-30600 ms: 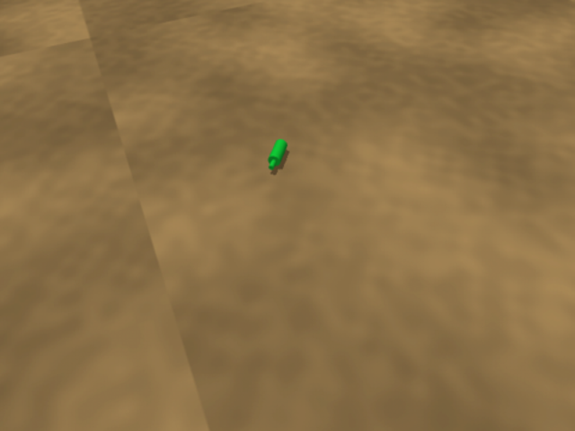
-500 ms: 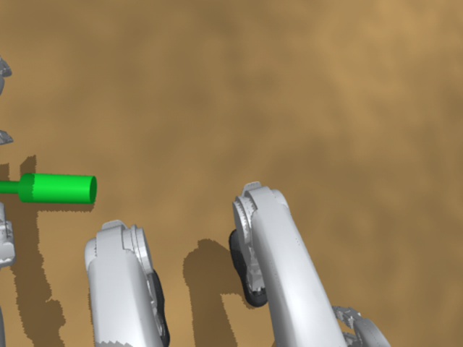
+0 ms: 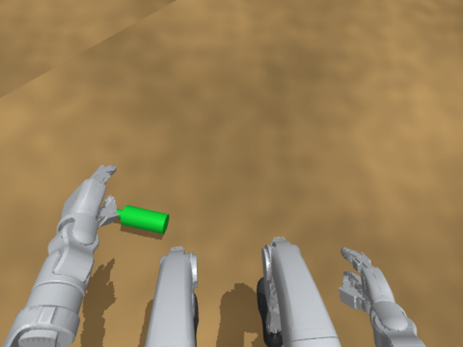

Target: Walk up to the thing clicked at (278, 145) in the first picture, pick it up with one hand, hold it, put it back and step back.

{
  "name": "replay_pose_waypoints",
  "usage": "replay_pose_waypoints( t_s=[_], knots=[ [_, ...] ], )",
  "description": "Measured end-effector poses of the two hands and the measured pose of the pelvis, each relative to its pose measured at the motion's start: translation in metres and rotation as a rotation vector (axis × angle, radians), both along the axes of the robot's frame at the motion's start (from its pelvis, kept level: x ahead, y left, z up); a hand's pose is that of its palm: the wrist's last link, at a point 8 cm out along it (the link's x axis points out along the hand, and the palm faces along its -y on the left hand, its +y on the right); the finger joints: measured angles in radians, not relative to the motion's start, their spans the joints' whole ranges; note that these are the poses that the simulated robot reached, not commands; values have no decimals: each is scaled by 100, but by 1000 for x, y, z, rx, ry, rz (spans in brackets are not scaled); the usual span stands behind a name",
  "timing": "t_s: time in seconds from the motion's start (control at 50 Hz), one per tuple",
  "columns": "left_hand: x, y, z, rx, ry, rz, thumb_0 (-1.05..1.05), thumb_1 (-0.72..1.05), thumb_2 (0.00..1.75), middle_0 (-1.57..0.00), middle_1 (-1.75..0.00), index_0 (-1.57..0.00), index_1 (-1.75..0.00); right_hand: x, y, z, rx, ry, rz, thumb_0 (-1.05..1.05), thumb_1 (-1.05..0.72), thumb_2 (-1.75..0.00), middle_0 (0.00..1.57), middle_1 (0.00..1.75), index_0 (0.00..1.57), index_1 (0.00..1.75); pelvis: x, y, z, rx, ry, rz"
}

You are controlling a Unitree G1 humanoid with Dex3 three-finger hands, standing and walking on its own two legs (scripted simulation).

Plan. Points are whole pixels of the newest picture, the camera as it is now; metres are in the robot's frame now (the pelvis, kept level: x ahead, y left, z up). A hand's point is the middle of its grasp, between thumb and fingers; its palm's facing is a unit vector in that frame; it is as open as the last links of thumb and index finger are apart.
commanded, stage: home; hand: left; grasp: from above
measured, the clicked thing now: (138, 217) +0.44 +0.28 -0.51
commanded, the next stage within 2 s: none
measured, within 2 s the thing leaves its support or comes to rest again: neither
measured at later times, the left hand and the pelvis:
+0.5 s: hand (91, 248) +0.26 +0.18 +0.09, palm faces +0.07 -0.97 -0.23, open 7.4 cm; pelvis +0.06 -0.01 +0.15, yaw +2 degrees
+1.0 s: hand (69, 278) +0.22 +0.18 +0.13, palm faces +0.09 -0.98 -0.20, open 7.4 cm; pelvis +0.07 -0.01 +0.17, yaw +3 degrees
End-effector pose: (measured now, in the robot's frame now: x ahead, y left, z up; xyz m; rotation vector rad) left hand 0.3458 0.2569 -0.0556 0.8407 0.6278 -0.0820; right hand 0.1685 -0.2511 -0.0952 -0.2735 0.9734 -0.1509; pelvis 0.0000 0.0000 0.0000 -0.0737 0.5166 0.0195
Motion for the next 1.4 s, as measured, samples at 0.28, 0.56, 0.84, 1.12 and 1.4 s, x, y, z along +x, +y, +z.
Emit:
replay_pose_waypoints(
  t_s=[0.28, 0.56, 0.84, 1.12, 1.4],
  knots=[
    [-68, -22, 92, -328, 64, 319, 1, 89, 90, -20, -30, -21, -30, 36, 14, 110, 7, -182, -4, 1, -90, -89, 20, 30, 20, 30, 30, -5, 94, 22, -141, 11],
    [-115, -31, 187, -521, 78, 502, 1, 90, 90, -20, -30, -21, -30, 37, 10, 188, -32, -275, -58, 2, -90, -89, 20, 30, 20, 30, 68, -6, 162, 29, -283, 22],
    [-141, -27, 206, -537, 76, 508, 1, 90, 90, -20, -30, -20, -30, 75, 16, 220, -38, -439, 9, 2, -90, -89, 20, 30, 20, 30, 73, -5, 173, 36, -336, 37],
    [-142, -30, 208, -534, 69, 493, 1, 90, 90, -20, -30, -20, -30, 57, 15, 213, -34, -403, 7, 2, -90, -89, 20, 30, 20, 30, 67, -6, 173, 36, -351, 35],
    [-144, -33, 207, -532, 73, 485, 1, 90, 90, -20, -30, -20, -30, 43, 8, 208, -44, -390, -24, 2, -90, -89, 20, 30, 20, 30, 63, -8, 172, 38, -353, 28]
  ],
)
